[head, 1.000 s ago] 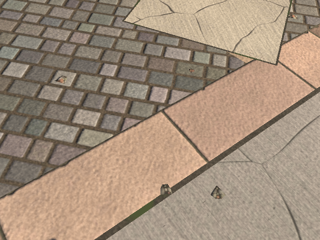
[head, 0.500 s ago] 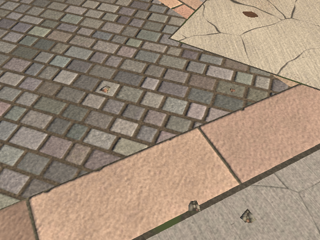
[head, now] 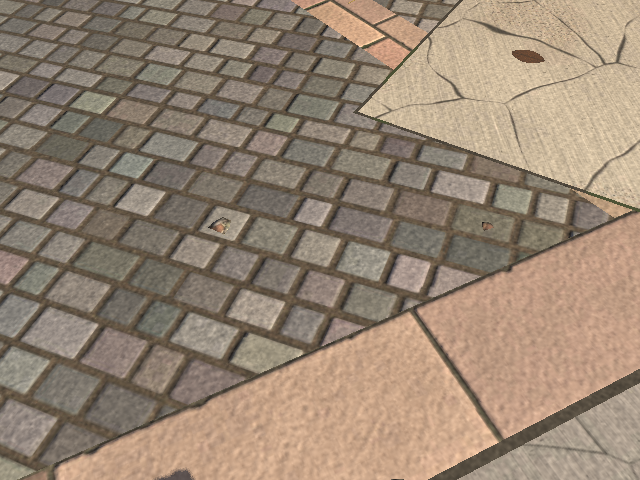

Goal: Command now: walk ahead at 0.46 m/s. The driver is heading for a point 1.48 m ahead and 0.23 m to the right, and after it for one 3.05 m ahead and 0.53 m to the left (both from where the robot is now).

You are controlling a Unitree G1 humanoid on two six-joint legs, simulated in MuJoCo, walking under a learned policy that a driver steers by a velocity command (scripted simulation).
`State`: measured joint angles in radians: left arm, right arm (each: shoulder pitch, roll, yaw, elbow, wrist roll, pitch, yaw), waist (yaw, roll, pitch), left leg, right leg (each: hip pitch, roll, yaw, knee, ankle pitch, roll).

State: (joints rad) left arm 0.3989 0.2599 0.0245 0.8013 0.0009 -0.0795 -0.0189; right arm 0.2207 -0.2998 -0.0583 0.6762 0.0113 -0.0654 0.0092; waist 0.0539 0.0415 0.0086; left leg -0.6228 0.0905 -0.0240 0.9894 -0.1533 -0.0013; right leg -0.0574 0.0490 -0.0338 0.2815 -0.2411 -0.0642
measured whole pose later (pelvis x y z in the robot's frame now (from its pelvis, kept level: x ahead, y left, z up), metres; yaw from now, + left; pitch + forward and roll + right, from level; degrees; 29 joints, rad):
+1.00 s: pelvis +0.57 -0.03 +0.00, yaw +0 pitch +1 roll +0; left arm 0.30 0.27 0.04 0.78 0.00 -0.09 -0.03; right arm 0.22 -0.31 -0.05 0.79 0.01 -0.07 0.01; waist 0.03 0.04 0.03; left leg -0.57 0.10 -0.03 1.06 -0.26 0.00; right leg -0.20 0.05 -0.05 0.34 -0.15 -0.06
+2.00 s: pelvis +1.02 +0.00 -0.02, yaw -16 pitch +3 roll +1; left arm 0.18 0.30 0.07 0.65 0.00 0.00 0.00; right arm 0.08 -0.30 -0.05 0.79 0.00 0.00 -0.03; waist 0.02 0.02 0.07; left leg -0.51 -0.01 -0.06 1.09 -0.46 -0.04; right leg -0.43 0.08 0.05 0.46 -0.08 -0.07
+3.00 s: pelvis +1.16 -0.13 +0.00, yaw -42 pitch +2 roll +0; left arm 0.37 0.26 0.04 0.71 0.01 -0.06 -0.01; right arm 0.20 -0.32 -0.06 0.78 0.02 -0.07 0.04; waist 0.03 0.05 0.00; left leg -0.70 0.11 -0.01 0.96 -0.07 -0.02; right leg -0.04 0.05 -0.04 0.26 -0.24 -0.05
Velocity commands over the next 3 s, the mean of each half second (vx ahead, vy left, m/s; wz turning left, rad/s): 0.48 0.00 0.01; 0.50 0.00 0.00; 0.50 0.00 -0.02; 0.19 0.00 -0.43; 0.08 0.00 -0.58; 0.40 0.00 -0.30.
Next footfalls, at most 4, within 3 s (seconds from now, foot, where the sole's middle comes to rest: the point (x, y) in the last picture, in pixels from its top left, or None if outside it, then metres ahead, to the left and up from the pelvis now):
0.26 left None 0.34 0.14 -0.78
0.78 right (419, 425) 0.63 -0.11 -0.78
1.32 left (320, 309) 0.93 0.12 -0.78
1.82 right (407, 247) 1.13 -0.10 -0.78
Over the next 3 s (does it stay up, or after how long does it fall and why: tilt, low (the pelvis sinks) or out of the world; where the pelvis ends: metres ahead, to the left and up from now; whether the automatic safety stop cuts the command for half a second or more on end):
stays up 1.16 -0.13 0.00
